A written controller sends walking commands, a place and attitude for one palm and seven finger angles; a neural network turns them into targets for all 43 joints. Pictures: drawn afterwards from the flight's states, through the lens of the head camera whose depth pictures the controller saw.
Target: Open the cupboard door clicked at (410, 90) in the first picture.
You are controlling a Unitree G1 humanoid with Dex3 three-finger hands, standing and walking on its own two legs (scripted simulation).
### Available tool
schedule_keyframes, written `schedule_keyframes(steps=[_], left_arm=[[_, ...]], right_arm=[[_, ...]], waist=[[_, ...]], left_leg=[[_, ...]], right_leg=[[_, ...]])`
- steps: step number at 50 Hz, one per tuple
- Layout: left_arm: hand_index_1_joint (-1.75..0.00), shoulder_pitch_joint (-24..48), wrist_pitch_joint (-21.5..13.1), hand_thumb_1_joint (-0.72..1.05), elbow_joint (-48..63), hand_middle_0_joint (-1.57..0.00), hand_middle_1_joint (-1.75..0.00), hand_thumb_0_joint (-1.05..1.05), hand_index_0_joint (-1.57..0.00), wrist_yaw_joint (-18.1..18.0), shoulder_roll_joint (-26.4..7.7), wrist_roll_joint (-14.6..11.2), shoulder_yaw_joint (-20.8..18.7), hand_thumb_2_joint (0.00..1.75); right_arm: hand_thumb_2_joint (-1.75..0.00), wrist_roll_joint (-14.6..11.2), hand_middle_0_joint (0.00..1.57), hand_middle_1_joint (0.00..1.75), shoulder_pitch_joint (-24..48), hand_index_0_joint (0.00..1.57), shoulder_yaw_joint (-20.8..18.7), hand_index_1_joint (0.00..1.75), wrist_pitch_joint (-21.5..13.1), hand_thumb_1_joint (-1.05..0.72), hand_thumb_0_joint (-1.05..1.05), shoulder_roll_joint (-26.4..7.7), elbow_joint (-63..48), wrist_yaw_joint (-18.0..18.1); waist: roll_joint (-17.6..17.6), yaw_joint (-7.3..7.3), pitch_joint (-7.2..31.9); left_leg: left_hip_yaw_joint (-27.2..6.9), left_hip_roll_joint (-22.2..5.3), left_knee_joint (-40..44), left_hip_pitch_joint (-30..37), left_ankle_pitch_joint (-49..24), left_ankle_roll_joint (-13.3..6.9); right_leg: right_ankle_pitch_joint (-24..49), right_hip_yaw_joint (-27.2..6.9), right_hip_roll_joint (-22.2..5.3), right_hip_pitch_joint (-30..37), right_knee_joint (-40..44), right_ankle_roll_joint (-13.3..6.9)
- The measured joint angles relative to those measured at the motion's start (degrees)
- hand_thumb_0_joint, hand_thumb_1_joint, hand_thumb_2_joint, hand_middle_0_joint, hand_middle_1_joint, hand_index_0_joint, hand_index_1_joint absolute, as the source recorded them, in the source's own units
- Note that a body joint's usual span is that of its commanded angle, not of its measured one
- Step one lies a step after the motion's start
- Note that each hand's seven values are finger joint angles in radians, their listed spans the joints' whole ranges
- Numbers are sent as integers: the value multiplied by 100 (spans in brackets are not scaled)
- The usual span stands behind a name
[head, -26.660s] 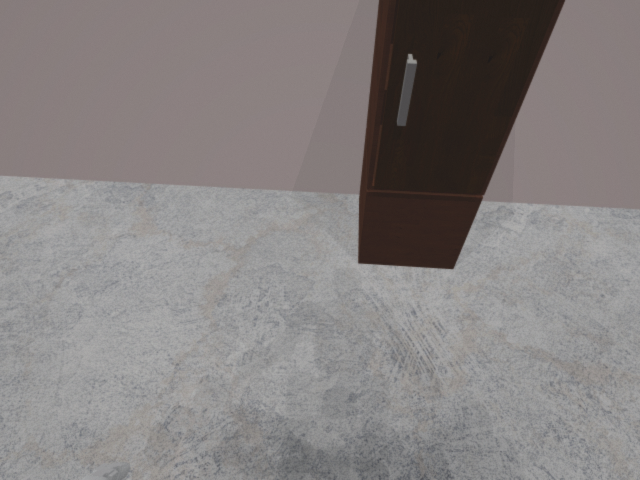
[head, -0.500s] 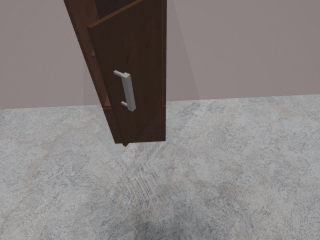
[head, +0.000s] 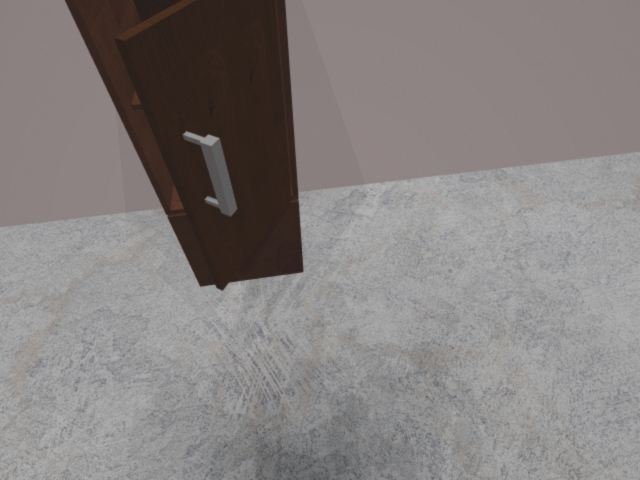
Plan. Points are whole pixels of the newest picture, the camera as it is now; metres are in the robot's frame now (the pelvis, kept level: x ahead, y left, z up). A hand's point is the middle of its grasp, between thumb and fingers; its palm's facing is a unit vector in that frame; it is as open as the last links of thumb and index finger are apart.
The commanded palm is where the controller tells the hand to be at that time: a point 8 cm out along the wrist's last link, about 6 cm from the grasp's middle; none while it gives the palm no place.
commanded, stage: walk to a spot facing it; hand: left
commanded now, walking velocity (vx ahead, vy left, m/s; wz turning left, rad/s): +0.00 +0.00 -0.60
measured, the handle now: (210, 175) +0.58 +0.24 +0.01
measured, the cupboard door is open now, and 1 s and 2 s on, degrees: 54 54 54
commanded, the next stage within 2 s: none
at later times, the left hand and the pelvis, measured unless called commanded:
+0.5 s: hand out of the picture +0.07 +0.20 -0.17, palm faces -0.17 -0.95 -0.26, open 7.4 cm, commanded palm none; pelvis -0.01 +0.00 +0.00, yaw -16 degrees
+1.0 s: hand (255, 461) +0.17 +0.11 -0.17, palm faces -0.54 -0.82 -0.21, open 7.4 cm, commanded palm none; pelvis -0.01 -0.02 +0.00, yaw -33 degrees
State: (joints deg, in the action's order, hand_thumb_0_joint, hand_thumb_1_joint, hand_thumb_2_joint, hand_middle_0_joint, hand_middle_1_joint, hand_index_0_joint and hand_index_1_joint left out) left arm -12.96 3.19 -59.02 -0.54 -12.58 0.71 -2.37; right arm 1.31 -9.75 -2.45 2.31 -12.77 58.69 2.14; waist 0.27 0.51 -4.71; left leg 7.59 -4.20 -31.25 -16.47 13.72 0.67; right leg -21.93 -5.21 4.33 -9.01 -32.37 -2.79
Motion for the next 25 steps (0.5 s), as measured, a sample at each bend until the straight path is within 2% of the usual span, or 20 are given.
schedule_keyframes(steps=[4, 6, 7, 9, 11, 13, 19, 23, 24, 25], left_arm=[[-30, 79, 59, 90, 188, -20, -30, 0, -20, 92, 56, 3, -74, 89], [-30, 35, 6, 90, 313, -20, -30, 0, -20, 132, 72, 34, -110, 89], [-30, 31, -33, 90, 338, -20, -30, 0, -20, 119, 96, 59, -120, 89], [-30, 5, -66, 90, 367, -20, -30, 0, -20, 63, 155, 70, -127, 89], [-30, -64, -78, 90, 375, -20, -30, 0, -20, 2, 189, 64, -136, 89], [-30, -136, -84, 90, 356, -21, -30, 0, -20, -36, 197, 60, -143, 89], [-30, -218, -73, 90, 344, -21, -30, 0, -20, -33, 147, 70, -184, 89], [-30, -149, -40, 90, 387, -21, -30, 0, -20, -17, 58, 61, -239, 89], [-30, -147, -23, 90, 408, -21, -30, 0, -20, -13, 42, 44, -246, 89], [-30, -169, -2, 90, 458, -21, -30, 0, -20, 7, 64, 16, -240, 89]], right_arm=[[-90, 43, 21, 29, -58, 20, -35, 30, -18, -91, 1, 23, -122, -20], [-90, 29, 21, 29, -104, 20, -54, 30, 29, -91, 1, -1, -160, -32], [-90, 6, 21, 29, -89, 20, -86, 30, 84, -91, 1, -21, -148, -42], [-90, -21, 21, 29, -38, 20, -138, 30, 194, -91, 1, -57, -117, -55], [-90, -33, 20, 29, 46, 20, -163, 30, 222, -91, 1, -58, -130, -47], [-90, -47, 20, 29, 135, 20, -170, 30, 200, -91, 1, -25, -208, -40], [-90, -104, 20, 29, 416, 20, -144, 30, 106, -91, 1, 104, -503, -28], [-90, -139, 20, 29, 543, 20, -94, 30, 1, -91, 1, 165, -657, -4], [-90, -137, 20, 29, 534, 20, -69, 30, -48, -91, 1, 152, -705, 1], [-90, -108, 20, 29, 472, 20, -45, 30, -110, -91, 1, 68, -795, 0]], waist=[[28, 73, -162], [104, 80, -159], [178, 56, -185], [261, 43, -235], [238, 62, -251], [157, 74, -237], [-60, 145, -131], [-176, 187, -58], [-151, 180, -5], [36, 162, 102]], left_leg=[[283, -124, -225, -149, 61, 20], [321, -225, -525, -329, 205, 62], [146, -220, -934, -509, 638, 97], [-322, -34, -2008, -868, 1178, 127], [-532, 113, -2771, -1090, 1204, 177], [-589, 192, -2954, -1126, 1155, 229], [-724, 292, -2045, -746, 1128, 256], [-806, 335, -819, -255, 796, 207], [-829, 281, -293, -50, 515, 152], [-954, 81, 193, 133, 177, -9]], right_leg=[[-550, 339, -204, -608, -966, 65], [-190, 393, -282, -596, -566, 34], [-103, 422, -228, -644, -611, -8], [-33, 428, -157, -618, -572, -76], [115, 308, -114, -542, -338, -112], [299, 132, -95, -478, -78, -126], [658, -367, -18, -458, 383, -72], [689, -613, 81, -599, 320, 15], [647, -651, 157, -687, 210, 48], [497, -535, 303, -867, -46, 98]])
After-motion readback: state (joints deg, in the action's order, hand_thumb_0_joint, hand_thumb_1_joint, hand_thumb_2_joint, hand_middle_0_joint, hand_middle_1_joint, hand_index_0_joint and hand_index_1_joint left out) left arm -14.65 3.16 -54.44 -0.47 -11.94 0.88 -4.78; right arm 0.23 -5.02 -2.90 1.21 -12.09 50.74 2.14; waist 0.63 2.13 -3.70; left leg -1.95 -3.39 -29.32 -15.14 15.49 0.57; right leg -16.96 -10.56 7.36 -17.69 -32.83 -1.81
